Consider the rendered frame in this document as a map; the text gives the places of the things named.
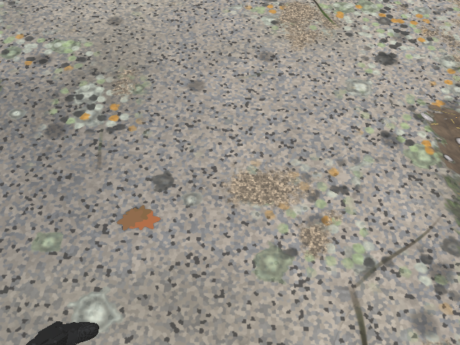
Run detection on left robot hand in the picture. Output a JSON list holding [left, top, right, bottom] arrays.
[[26, 321, 99, 345]]

